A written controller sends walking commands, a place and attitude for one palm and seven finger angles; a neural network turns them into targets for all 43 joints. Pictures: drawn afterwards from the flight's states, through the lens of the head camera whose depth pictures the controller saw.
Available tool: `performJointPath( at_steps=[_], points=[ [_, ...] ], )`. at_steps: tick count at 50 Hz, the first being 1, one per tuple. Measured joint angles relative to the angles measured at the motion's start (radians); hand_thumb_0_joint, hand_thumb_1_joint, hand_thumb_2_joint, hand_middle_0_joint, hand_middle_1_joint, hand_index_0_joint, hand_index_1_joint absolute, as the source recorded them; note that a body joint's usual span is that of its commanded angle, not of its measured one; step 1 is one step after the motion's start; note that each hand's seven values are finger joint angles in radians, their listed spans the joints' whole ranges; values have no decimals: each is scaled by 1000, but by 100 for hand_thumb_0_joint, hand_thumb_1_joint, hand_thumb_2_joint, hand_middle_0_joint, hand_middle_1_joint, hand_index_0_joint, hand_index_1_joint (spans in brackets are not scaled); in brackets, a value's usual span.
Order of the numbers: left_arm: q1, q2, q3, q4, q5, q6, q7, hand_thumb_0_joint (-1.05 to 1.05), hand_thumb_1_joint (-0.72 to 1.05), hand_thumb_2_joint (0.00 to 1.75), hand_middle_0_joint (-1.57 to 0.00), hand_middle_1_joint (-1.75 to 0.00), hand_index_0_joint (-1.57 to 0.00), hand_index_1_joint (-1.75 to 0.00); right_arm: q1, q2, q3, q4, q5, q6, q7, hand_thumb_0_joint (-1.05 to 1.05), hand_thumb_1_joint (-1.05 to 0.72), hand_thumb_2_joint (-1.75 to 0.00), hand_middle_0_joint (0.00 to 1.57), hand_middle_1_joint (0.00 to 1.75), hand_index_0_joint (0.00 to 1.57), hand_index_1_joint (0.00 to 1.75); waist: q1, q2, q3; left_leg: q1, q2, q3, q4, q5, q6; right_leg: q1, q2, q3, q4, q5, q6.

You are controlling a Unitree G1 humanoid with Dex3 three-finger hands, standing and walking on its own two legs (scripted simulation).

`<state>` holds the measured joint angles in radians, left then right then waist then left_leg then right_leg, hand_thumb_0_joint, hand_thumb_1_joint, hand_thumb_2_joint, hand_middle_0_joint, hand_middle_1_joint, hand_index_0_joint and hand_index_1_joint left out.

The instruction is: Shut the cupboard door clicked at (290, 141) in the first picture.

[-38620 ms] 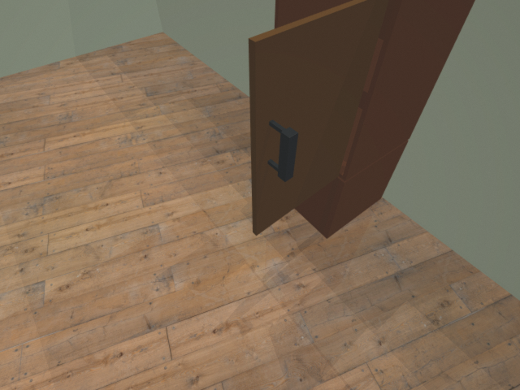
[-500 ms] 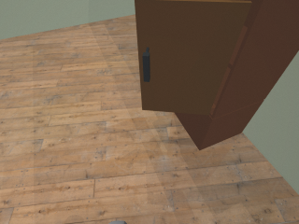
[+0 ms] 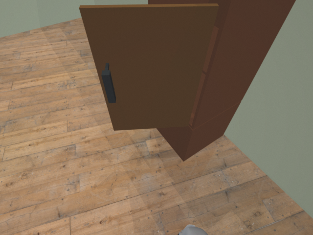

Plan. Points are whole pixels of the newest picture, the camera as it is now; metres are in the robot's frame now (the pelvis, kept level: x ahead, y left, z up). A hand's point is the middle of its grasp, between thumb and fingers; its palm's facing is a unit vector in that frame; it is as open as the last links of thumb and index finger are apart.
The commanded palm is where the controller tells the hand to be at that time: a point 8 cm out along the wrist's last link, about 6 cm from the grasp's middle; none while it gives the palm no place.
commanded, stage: take the last steps up to it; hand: left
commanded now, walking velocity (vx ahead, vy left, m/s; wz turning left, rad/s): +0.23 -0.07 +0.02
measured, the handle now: (109, 83) +0.61 +0.18 +0.00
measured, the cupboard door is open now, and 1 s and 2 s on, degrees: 61 61 61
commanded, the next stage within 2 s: come to a stop and stand still in 0.20 s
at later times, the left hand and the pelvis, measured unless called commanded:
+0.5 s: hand out of the picture +0.13 +0.11 -0.19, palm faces +0.12 -0.99 -0.12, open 7.3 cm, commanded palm none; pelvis +0.15 -0.04 +0.00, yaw +2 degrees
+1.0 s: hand (121, 228) +0.17 +0.10 -0.16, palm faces +0.04 -0.96 -0.27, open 7.4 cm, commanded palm none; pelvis +0.12 -0.09 -0.01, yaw +3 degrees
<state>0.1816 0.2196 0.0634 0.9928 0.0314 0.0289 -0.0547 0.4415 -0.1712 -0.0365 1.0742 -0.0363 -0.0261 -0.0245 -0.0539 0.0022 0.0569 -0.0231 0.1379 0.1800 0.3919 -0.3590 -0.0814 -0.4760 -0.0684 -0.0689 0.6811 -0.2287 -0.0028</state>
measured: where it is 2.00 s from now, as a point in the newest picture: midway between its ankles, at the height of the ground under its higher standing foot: outside the picture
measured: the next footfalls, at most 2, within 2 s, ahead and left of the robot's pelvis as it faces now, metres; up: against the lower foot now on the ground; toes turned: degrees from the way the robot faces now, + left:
right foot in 0.04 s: +0.18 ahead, -0.16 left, +0.00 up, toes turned +3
left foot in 0.38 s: +0.21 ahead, +0.06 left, +0.00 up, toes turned +10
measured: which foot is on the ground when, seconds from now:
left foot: down 0.00-0.04, up 0.06-0.36, down 0.38-0.78, up 0.80-1.00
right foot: up 0.00-0.02, down 0.04-1.00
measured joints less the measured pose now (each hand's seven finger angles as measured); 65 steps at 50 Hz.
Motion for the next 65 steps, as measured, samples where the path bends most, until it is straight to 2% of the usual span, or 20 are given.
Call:
performJointPath(
  at_steps=[2, 5, 7, 9, 14, 17, 19, 20, 22, 24, 29, 35, 38, 40, 42, 46, 50, 54, 58, 65],
  points=[
    [-10, 2, -3, -8, 0, -24, 0, 1, 91, 90, -19, -30, -20, -29, 22, 0, -3, 16, 6, 7, 5, 0, -91, -90, 20, 30, 20, 30, -2, -1, -2, -14, 16, -4, 92, -65, -11, 70, 12, -8, -105, 20, -20],
    [-34, -30, -8, 2, -7, -63, 22, 1, 91, 89, -19, -30, -20, -29, -16, -16, -8, 42, 23, 37, 12, 0, -91, -90, 20, 30, 20, 30, 9, 35, 21, -166, 11, -103, 477, -176, 51, 80, 38, -32, -45, -9, -32],
    [-28, -51, -17, 7, -9, -66, 33, 0, 91, 89, -19, -30, -20, -29, -51, -21, -13, 38, 23, 43, 11, 0, -91, -90, 20, 30, 20, 30, 13, 42, 20, -274, -15, -124, 658, -135, 72, 127, 46, -49, -91, -19, -35],
    [-12, -65, -19, 19, -12, -66, 47, 0, 91, 89, -20, -30, -20, -29, -87, -20, -15, 21, 19, 39, 10, 0, -91, -90, 20, 30, 20, 30, 16, 38, 10, -357, -28, -116, 713, -75, 75, 179, 54, -64, -162, -1, -38],
    [35, -54, -19, 54, -8, -77, 65, -1, 94, 89, -20, -30, -20, -29, -167, -3, -12, -31, 13, 23, 11, 0, -91, -90, 19, 30, 20, 30, 31, 21, -29, -431, -42, -85, 529, -4, 62, 277, 82, -95, -283, 8, -53],
    [69, -59, -27, 82, -6, -79, 64, 0, 93, 89, -20, -30, -20, -29, -213, 9, -7, -46, 15, 14, 10, 0, -92, -90, 19, 30, 20, 30, 50, 12, -41, -403, -56, -78, 364, 29, 59, 320, 98, -98, -296, -17, -51],
    [93, -68, -35, 102, -12, -75, 67, 0, 93, 89, -20, -30, -20, -29, -238, 11, 4, -50, 18, 5, 7, 0, -92, -90, 19, 30, 20, 30, 63, 11, -43, -347, -65, -85, 218, 155, 56, 341, 107, -95, -272, -50, -44],
    [103, -73, -39, 112, -14, -69, 70, 0, 92, 89, -20, -30, -20, -29, -247, 14, 10, -48, 20, -2, 5, 0, -92, -90, 19, 30, 20, 30, 68, 8, -45, -318, -69, -84, 182, 174, 78, 345, 108, -92, -248, -73, -38],
    [112, -76, -47, 127, -18, -52, 81, 0, 92, 89, -20, -30, -20, -29, -264, 30, 23, -42, 23, -5, -2, 0, -92, -90, 19, 30, 20, 30, 76, -23, -48, -286, -90, -74, 170, 127, 113, 361, 87, -83, -229, -85, -26],
    [116, -83, -53, 127, -17, -35, 89, 0, 92, 89, -20, -30, -20, -29, -281, 42, 34, -43, 29, 4, -9, 0, -92, -90, 19, 30, 20, 30, 88, -42, -46, -264, -104, -62, 151, 106, 125, 371, 73, -72, -230, -102, -19],
    [90, -92, -56, 91, -15, -6, 92, 1, 92, 89, -20, -30, -20, -29, -333, 45, 32, -71, 35, 28, -22, 0, -91, -90, 20, 30, 20, 30, 92, -32, 6, -255, -123, -46, 102, 134, 130, 318, 54, -32, -156, -113, -2],
    [55, -47, -22, 28, -12, 19, 92, 1, 91, 89, -20, -30, -20, -29, -351, 16, 9, -83, 21, 57, -23, 0, -91, -90, 20, 30, 20, 30, 85, 14, 59, -291, -101, -41, 115, 153, 119, 176, 59, 49, 87, -263, -2],
    [67, -16, -15, 0, -6, 5, 97, 1, 91, 89, -20, -30, -20, -29, -328, -3, -2, -75, 28, 69, -15, 0, -91, -90, 20, 30, 20, 30, 85, 23, 46, -321, -83, -44, 166, 140, 94, 209, 44, 58, -63, -98, 4],
    [85, -8, -20, -13, -2, -10, 106, 1, 91, 89, -20, -30, -20, -29, -301, -23, -12, -86, 30, 74, 6, 0, -91, -90, 20, 30, 20, 30, 83, 39, 26, -361, -71, -71, 255, 63, 83, 208, 64, 51, -68, -125, -2],
    [97, -17, -35, -19, 3, -29, 104, 1, 91, 89, -19, -30, -20, -29, -271, -48, -22, -98, 23, 75, 20, 0, -91, -90, 20, 30, 20, 30, 67, 66, 13, -379, -82, -116, 350, -4, 79, 221, 81, 34, -61, -136, -19],
    [118, -35, -52, -34, 6, -56, 100, 1, 91, 89, -19, -30, -20, -29, -224, -66, -25, -107, 24, 79, 27, 0, -91, -90, 19, 30, 20, 30, 49, 67, -24, -369, -115, -126, 456, -52, 76, 249, 82, 24, -80, -127, -34],
    [101, -38, -62, -48, 7, -49, 89, 1, 91, 89, -20, -30, -20, -29, -196, -52, -14, -116, 25, 82, 33, 0, -91, -90, 19, 30, 20, 30, 47, 29, -47, -317, -131, -116, 382, -54, 69, 258, 68, 18, -98, -116, -34],
    [74, -31, -64, -56, -2, -38, 84, 1, 90, 89, -20, -30, -21, -29, -179, -35, 2, -117, 23, 58, 33, 0, -91, -90, 19, 30, 20, 30, 49, 0, -50, -229, -136, -110, 184, 49, 84, 238, 59, 10, -76, -121, -21],
    [58, -25, -61, -42, -7, -20, 85, 1, 90, 89, -20, -30, -21, -29, -164, -12, 23, -104, 16, 43, 25, 0, -91, -90, 19, 30, 20, 30, 57, -24, -44, -222, -148, -95, 173, 61, 120, 242, 47, 23, -86, -113, -9],
    [83, -29, -67, -9, -8, -24, 78, 1, 91, 89, -20, -30, -20, -29, -151, 1, 39, -67, 18, 40, 13, 0, -92, -90, 20, 30, 20, 30, 60, -7, -38, -212, -152, -89, 123, 79, 127, 257, 45, 29, -153, -79, 1]
  ],
)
